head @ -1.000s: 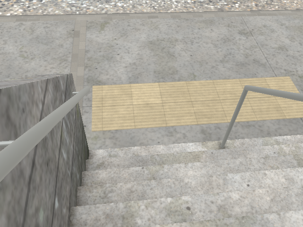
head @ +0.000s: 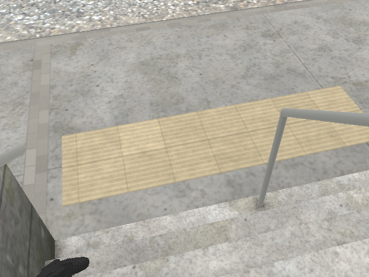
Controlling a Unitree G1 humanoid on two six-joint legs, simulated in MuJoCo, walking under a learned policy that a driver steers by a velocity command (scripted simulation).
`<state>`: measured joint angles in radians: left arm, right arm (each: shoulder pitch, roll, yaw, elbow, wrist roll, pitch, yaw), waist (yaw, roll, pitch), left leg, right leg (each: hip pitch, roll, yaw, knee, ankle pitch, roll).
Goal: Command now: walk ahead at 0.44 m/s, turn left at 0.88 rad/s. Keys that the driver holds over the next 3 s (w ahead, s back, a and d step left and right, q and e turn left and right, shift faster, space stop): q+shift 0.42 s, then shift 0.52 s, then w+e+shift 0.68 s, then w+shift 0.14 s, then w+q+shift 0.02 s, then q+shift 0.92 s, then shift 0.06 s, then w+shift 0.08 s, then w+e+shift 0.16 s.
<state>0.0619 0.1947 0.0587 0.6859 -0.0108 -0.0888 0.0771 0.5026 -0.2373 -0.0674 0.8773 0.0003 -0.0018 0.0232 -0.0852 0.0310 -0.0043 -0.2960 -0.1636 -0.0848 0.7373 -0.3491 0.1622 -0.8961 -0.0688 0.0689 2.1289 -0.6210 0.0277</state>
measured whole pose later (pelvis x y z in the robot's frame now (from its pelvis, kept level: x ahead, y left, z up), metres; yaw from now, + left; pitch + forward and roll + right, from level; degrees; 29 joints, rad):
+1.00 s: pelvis +0.12 +0.00 -0.11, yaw +33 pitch +3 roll -2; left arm 0.27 0.31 0.09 0.78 -0.04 0.10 0.03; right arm 0.27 -0.14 0.04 0.74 -0.05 0.05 0.02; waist 0.00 -0.05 -0.04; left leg -0.70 0.03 0.01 1.46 -0.81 0.06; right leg -0.65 0.16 0.28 1.16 -0.30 -0.03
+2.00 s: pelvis +0.51 -0.02 -0.40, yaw -1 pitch -3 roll +3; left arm 0.07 0.13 -0.01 0.58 -0.01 -0.01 0.02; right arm 0.68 -0.19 -0.02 0.96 0.00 -0.02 -0.02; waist -0.07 0.01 0.02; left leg -0.23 -0.16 -0.09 0.77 -0.48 0.08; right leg -0.96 0.09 0.19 1.65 -0.20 0.02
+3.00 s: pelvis +0.59 -0.04 -0.49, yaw +42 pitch +1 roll -4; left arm 0.22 0.35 0.10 0.70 -0.04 0.04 0.01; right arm 0.40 -0.20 0.01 0.78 -0.03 0.02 0.02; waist 0.00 -0.06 -0.01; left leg -0.63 0.01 0.00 1.39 -0.78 0.05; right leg -0.87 0.14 0.22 1.46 -0.11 -0.01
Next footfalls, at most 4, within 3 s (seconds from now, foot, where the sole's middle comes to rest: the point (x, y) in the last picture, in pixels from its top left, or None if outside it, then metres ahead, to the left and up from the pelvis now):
0.28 right None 0.28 -0.10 -0.94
0.78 left None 0.08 0.09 -0.74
1.40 right None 0.29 -0.09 -0.94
1.84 left None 0.51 0.08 -1.14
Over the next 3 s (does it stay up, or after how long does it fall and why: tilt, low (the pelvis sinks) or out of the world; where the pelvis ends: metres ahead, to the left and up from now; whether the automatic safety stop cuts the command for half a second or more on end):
stays up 0.59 -0.04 -0.49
